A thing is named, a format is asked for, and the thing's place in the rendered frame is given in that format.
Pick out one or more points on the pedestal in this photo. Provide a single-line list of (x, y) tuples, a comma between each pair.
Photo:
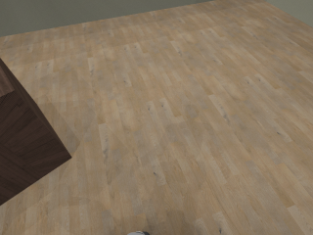
[(29, 146)]

